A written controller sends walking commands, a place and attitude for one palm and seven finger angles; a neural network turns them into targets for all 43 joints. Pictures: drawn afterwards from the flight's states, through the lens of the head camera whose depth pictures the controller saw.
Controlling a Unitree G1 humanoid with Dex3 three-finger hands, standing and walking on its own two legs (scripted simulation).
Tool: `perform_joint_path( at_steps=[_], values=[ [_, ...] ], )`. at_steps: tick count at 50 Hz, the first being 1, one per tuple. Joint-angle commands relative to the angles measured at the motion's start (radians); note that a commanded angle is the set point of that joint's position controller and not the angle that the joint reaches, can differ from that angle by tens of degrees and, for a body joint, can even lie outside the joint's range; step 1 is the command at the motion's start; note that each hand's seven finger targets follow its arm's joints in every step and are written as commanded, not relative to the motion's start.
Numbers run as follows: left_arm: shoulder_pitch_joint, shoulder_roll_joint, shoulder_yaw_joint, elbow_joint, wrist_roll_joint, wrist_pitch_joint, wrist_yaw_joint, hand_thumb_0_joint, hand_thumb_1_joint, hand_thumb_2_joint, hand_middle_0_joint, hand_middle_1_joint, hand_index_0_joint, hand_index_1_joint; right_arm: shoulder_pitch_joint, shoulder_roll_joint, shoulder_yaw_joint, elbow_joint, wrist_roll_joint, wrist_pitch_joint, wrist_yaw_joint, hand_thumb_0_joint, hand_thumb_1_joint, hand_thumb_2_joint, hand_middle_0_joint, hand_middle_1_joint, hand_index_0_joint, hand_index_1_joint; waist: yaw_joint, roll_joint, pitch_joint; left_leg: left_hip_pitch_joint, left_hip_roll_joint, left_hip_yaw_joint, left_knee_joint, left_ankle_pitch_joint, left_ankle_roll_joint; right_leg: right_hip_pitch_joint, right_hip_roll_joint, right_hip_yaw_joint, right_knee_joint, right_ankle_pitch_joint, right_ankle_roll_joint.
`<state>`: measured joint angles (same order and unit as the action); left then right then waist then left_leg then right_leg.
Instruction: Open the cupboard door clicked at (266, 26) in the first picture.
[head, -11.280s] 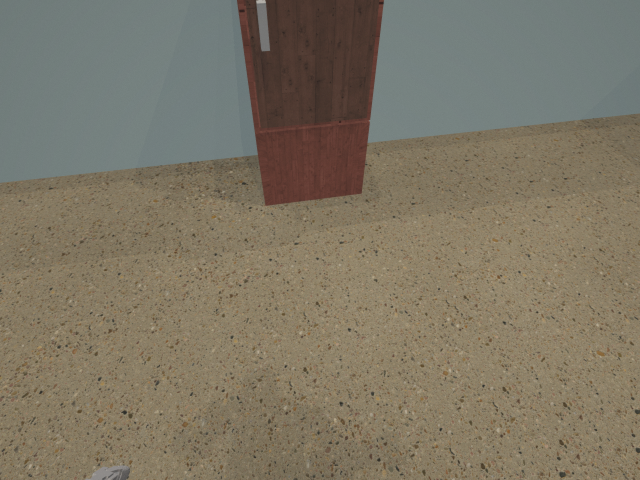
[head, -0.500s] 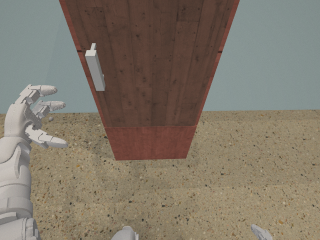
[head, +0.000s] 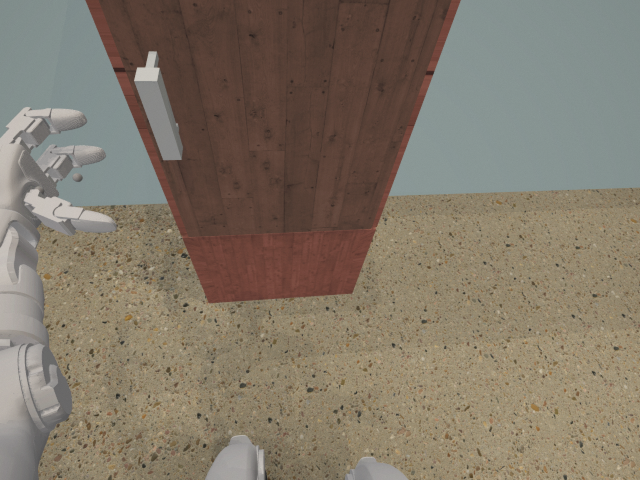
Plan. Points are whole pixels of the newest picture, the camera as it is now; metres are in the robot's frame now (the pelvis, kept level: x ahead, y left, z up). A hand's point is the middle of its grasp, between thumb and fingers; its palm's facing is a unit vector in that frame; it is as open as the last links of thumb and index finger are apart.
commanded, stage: move the hooked fingers beside the handle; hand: left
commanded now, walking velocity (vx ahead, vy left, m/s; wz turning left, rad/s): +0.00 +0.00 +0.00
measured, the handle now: (163, 107) +0.59 +0.21 +0.08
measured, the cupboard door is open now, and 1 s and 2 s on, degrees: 0 0 0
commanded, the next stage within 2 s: slide the fingers in behind the handle in 1.46 s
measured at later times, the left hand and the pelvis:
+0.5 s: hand (101, 123) +0.53 +0.28 +0.10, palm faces +0.08 -1.00 +0.01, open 14.0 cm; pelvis +0.01 +0.01 -0.01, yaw -2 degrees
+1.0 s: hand (94, 126) +0.53 +0.29 +0.10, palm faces +0.08 -1.00 +0.02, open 14.0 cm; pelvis +0.02 +0.01 -0.01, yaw -2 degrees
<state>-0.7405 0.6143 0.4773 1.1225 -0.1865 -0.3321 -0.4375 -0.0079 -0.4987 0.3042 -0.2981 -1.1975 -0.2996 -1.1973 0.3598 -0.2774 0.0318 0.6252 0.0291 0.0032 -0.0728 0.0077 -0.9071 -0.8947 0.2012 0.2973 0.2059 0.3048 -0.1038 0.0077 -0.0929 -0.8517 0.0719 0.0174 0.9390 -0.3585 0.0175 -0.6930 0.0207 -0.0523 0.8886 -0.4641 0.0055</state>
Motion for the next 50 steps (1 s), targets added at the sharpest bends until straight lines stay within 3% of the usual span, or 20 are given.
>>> perform_joint_path(
  at_steps=[1, 3, 7, 9, 11, 12, 16, 19, 23, 28, 31, 34, 36, 38, 40, 42, 46, 47, 48, 50],
  values=[
    [-0.513, 0.304, 0.014, -0.178, 0.003, -0.072, 0.010, 0.000, -0.500, 0.300, -0.300, -1.200, -0.300, -1.200, 0.123, -0.193, -0.068, -0.056, -0.007, -0.012, -0.015, 0.000, -0.900, -0.900, 0.200, 0.300, 0.200, 0.300, -0.035, 0.150, -0.360, 0.431, -0.028, -0.077, -0.080, 0.202, 0.018, -0.111, 0.041, 0.014, -0.108, 0.203, -0.024],
    [-0.536, 0.335, 0.025, -0.143, 0.015, -0.071, 0.016, 0.000, -0.500, 0.300, -0.300, -1.200, -0.300, -1.200, 0.136, -0.198, -0.068, -0.047, -0.007, -0.006, -0.016, 0.000, -0.900, -0.900, 0.200, 0.300, 0.200, 0.300, -0.040, 0.139, -0.385, 0.431, -0.023, -0.084, -0.072, 0.204, 0.017, -0.118, 0.041, 0.015, -0.105, 0.200, -0.020],
    [-0.570, 0.374, 0.043, -0.152, 0.033, -0.069, 0.023, 0.000, -0.500, 0.300, -0.300, -1.200, -0.300, -1.200, 0.165, -0.200, -0.069, -0.044, -0.014, 0.006, -0.011, 0.000, -0.900, -0.900, 0.200, 0.300, 0.200, 0.300, -0.036, 0.194, -0.465, 0.477, -0.019, -0.087, -0.053, 0.277, 0.013, -0.130, 0.043, 0.011, -0.086, 0.238, -0.021],
    [-0.587, 0.363, 0.027, -0.123, 0.045, -0.056, 0.030, 0.000, -0.500, 0.300, -0.300, -1.200, -0.300, -1.200, 0.174, -0.199, -0.067, -0.038, -0.017, 0.015, -0.008, 0.000, -0.900, -0.900, 0.200, 0.300, 0.200, 0.300, -0.047, 0.205, -0.428, 0.472, -0.013, -0.093, -0.053, 0.263, 0.010, -0.166, 0.045, 0.004, -0.089, 0.218, -0.021],
    [-0.598, 0.388, 0.049, -0.088, 0.045, -0.046, 0.040, 0.000, -0.500, 0.300, -0.300, -1.200, -0.300, -1.200, 0.188, -0.203, -0.063, -0.038, -0.019, 0.021, -0.008, 0.000, -0.900, -0.900, 0.200, 0.300, 0.200, 0.300, -0.052, 0.159, -0.410, 0.432, -0.016, -0.090, -0.049, 0.263, 0.017, -0.144, 0.049, 0.005, -0.090, 0.228, -0.021],
    [-0.597, 0.424, 0.070, -0.084, 0.054, -0.042, 0.044, 0.000, -0.500, 0.300, -0.300, -1.200, -0.300, -1.200, 0.193, -0.208, -0.063, -0.042, -0.019, 0.025, -0.007, 0.000, -0.900, -0.900, 0.200, 0.300, 0.200, 0.300, -0.047, 0.162, -0.436, 0.432, -0.015, -0.090, -0.047, 0.280, 0.016, -0.135, 0.049, 0.006, -0.085, 0.244, -0.018],
    [-0.620, 0.466, 0.089, -0.090, 0.074, -0.045, 0.054, 0.000, -0.500, 0.300, -0.300, -1.200, -0.300, -1.200, 0.218, -0.206, -0.061, -0.044, -0.026, 0.040, -0.002, 0.000, -0.900, -0.900, 0.200, 0.300, 0.200, 0.300, -0.049, 0.197, -0.466, 0.436, -0.015, -0.081, -0.024, 0.340, 0.017, -0.125, 0.054, 0.011, -0.075, 0.293, -0.019],
    [-0.669, 0.469, 0.068, -0.059, 0.084, -0.040, 0.052, 0.000, -0.500, 0.300, -0.300, -1.200, -0.300, -1.200, 0.225, -0.209, -0.057, -0.039, -0.025, 0.050, -0.001, 0.000, -0.900, -0.900, 0.200, 0.300, 0.200, 0.300, -0.077, 0.201, -0.430, 0.414, -0.010, -0.083, -0.020, 0.315, 0.017, -0.154, 0.054, 0.010, -0.081, 0.276, -0.014],
    [-0.694, 0.502, 0.082, -0.052, 0.096, -0.032, 0.048, 0.000, -0.500, 0.300, -0.300, -1.200, -0.300, -1.200, 0.251, -0.211, -0.056, -0.039, -0.030, 0.062, 0.001, 0.000, -0.900, -0.900, 0.200, 0.300, 0.200, 0.300, -0.079, 0.228, -0.485, 0.444, -0.008, -0.088, -0.002, 0.381, 0.016, -0.157, 0.057, 0.008, -0.070, 0.318, -0.015],
    [-0.746, 0.484, 0.043, 0.003, 0.107, -0.001, 0.046, 0.000, -0.500, 0.300, -0.300, -1.200, -0.300, -1.200, 0.264, -0.212, -0.046, -0.038, -0.028, 0.073, 0.001, 0.000, -0.900, -0.900, 0.200, 0.300, 0.200, 0.300, -0.116, 0.215, -0.442, 0.410, -0.005, -0.088, 0.010, 0.366, 0.021, -0.195, 0.060, 0.006, -0.075, 0.308, -0.009],
    [-0.684, 0.532, 0.093, -0.008, 0.108, -0.005, 0.045, 0.000, -0.500, 0.300, -0.300, -1.200, -0.300, -1.200, 0.276, -0.214, -0.046, -0.049, -0.036, 0.076, 0.004, 0.000, -0.900, -0.900, 0.200, 0.300, 0.200, 0.300, -0.083, 0.243, -0.495, 0.431, -0.007, -0.086, 0.014, 0.415, 0.018, -0.166, 0.062, 0.005, -0.063, 0.339, -0.017],
    [-0.663, 0.526, 0.097, -0.056, 0.107, -0.010, 0.039, 0.000, -0.500, 0.300, -0.300, -1.200, -0.300, -1.200, 0.279, -0.210, -0.052, -0.053, -0.038, 0.084, 0.013, 0.000, -0.900, -0.900, 0.200, 0.300, 0.200, 0.300, -0.074, 0.259, -0.531, 0.462, -0.003, -0.084, 0.021, 0.466, 0.014, -0.155, 0.066, -0.001, -0.055, 0.378, -0.014],
    [-0.633, 0.519, 0.110, -0.062, 0.094, -0.011, 0.034, 0.000, -0.500, 0.300, -0.300, -1.200, -0.300, -1.200, 0.280, -0.209, -0.055, -0.058, -0.037, 0.088, 0.016, 0.000, -0.900, -0.900, 0.200, 0.300, 0.200, 0.300, -0.070, 0.228, -0.523, 0.450, -0.007, -0.080, 0.023, 0.476, 0.018, -0.133, 0.070, -0.001, -0.057, 0.401, -0.015],
    [-0.644, 0.555, 0.131, -0.073, 0.095, -0.009, 0.034, 0.000, -0.500, 0.300, -0.300, -1.200, -0.300, -1.200, 0.276, -0.214, -0.057, -0.058, -0.035, 0.090, 0.015, 0.000, -0.900, -0.900, 0.200, 0.300, 0.200, 0.300, -0.071, 0.221, -0.518, 0.425, -0.007, -0.075, 0.021, 0.455, 0.020, -0.118, 0.068, 0.003, -0.058, 0.405, -0.011],
    [-0.634, 0.556, 0.137, -0.099, 0.098, -0.016, 0.034, 0.000, -0.500, 0.300, -0.300, -1.200, -0.300, -1.200, 0.274, -0.211, -0.059, -0.059, -0.036, 0.091, 0.019, 0.000, -0.900, -0.900, 0.200, 0.300, 0.200, 0.300, -0.063, 0.237, -0.534, 0.446, -0.008, -0.075, 0.022, 0.473, 0.018, -0.111, 0.070, 0.001, -0.057, 0.414, -0.013],
    [-0.663, 0.516, 0.116, -0.175, 0.093, -0.042, 0.038, 0.000, -0.500, 0.300, -0.300, -1.200, -0.300, -1.200, 0.271, -0.204, -0.063, -0.055, -0.038, 0.094, 0.025, 0.000, -0.900, -0.900, 0.200, 0.300, 0.200, 0.300, -0.062, 0.312, -0.578, 0.539, -0.004, -0.086, 0.024, 0.526, 0.009, -0.148, 0.073, -0.003, -0.057, 0.412, -0.017],
    [-0.613, 0.435, 0.079, -0.122, 0.069, -0.030, 0.031, 0.000, -0.500, 0.300, -0.300, -1.200, -0.300, -1.200, 0.263, -0.203, -0.064, -0.042, -0.034, 0.099, 0.027, 0.000, -0.900, -0.900, 0.200, 0.300, 0.200, 0.300, -0.074, 0.254, -0.502, 0.522, -0.005, -0.090, 0.011, 0.497, 0.012, -0.157, 0.076, -0.010, -0.074, 0.390, -0.021],
    [-0.635, 0.400, 0.044, -0.110, 0.069, -0.020, 0.028, 0.000, -0.500, 0.300, -0.300, -1.200, -0.300, -1.200, 0.254, -0.200, -0.063, -0.039, -0.030, 0.100, 0.027, 0.000, -0.900, -0.900, 0.200, 0.300, 0.200, 0.300, -0.090, 0.253, -0.473, 0.513, -0.006, -0.085, 0.009, 0.476, 0.014, -0.176, 0.074, -0.009, -0.081, 0.383, -0.016],
    [-0.616, 0.416, 0.055, -0.086, 0.072, -0.011, 0.030, 0.000, -0.500, 0.300, -0.300, -1.200, -0.300, -1.200, 0.255, -0.203, -0.062, -0.039, -0.030, 0.102, 0.024, 0.000, -0.900, -0.900, 0.200, 0.300, 0.200, 0.300, -0.079, 0.239, -0.451, 0.494, -0.006, -0.089, 0.003, 0.450, 0.013, -0.174, 0.072, -0.011, -0.084, 0.361, -0.018],
    [-0.636, 0.407, 0.037, -0.085, 0.073, -0.005, 0.037, 0.000, -0.500, 0.300, -0.300, -1.200, -0.300, -1.200, 0.248, -0.205, -0.060, -0.042, -0.030, 0.100, 0.021, 0.000, -0.900, -0.900, 0.200, 0.300, 0.200, 0.300, -0.089, 0.226, -0.426, 0.478, -0.006, -0.093, -0.008, 0.407, 0.014, -0.186, 0.070, -0.011, -0.086, 0.329, -0.019]
  ],
)
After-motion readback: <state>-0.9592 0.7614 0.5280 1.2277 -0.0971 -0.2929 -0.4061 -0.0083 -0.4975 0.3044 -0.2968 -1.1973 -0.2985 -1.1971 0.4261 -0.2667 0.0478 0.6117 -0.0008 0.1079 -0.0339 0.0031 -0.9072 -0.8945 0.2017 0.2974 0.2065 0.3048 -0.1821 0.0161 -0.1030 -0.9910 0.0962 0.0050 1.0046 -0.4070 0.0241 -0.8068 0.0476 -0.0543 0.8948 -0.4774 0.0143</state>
